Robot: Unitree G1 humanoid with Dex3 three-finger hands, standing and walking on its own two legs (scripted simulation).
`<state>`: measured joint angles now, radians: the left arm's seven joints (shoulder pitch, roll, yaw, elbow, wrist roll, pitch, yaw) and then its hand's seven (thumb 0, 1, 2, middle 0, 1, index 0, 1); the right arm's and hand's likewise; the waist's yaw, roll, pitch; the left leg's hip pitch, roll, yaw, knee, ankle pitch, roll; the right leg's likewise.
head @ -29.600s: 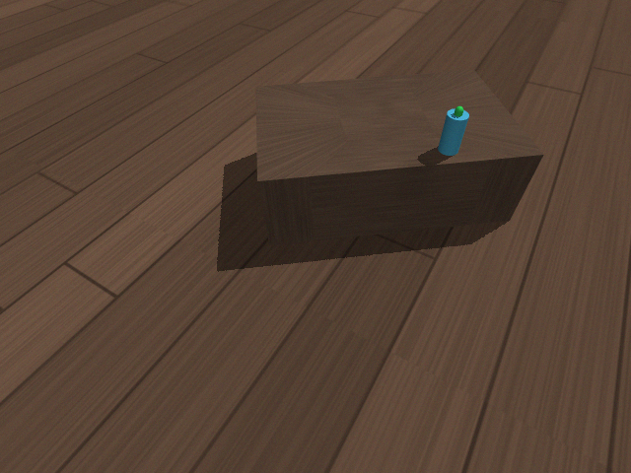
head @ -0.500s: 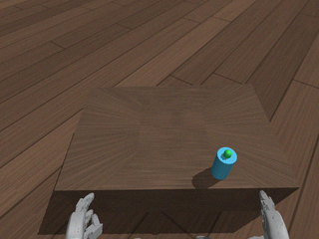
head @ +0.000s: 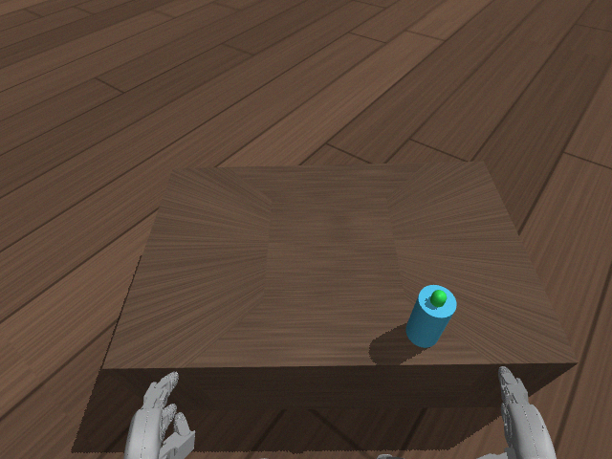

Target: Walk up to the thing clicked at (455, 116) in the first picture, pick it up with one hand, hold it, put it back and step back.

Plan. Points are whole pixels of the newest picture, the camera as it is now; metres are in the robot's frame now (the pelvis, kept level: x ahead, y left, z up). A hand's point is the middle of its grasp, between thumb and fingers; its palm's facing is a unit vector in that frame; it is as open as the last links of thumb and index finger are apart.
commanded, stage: home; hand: right
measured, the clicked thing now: (430, 314) +0.45 -0.23 -0.27
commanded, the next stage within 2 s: stand in 0.60 s
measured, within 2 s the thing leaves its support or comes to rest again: neither
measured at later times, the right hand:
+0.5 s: hand (474, 440) +0.17 -0.18 -0.06, palm faces +0.12 +0.95 -0.28, open 17.6 cm
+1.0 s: hand out of the picture +0.10 -0.25 -0.11, palm faces -0.02 +0.94 -0.35, open 12.9 cm
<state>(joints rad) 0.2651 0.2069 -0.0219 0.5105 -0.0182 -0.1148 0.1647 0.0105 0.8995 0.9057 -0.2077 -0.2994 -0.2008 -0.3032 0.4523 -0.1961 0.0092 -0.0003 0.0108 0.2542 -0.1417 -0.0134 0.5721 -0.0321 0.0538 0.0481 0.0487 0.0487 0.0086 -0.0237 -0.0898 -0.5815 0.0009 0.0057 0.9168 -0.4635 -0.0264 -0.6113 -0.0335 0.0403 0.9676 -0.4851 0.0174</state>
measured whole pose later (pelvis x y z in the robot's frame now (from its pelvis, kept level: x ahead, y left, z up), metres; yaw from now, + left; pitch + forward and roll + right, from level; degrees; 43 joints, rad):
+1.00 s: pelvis -0.01 -0.01 +0.02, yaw +0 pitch +0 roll +0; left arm 0.19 0.33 0.04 0.86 0.05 -0.02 0.01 0.01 0.90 0.90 -0.21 -0.30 -0.20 -0.30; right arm 0.25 -0.33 -0.03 0.75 -0.05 0.01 -0.02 -0.01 -0.04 -0.59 0.18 0.26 0.18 0.26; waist 0.00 0.02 0.02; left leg -0.37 0.04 -0.02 0.77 -0.39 -0.04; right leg -0.38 0.00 0.01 0.78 -0.40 -0.01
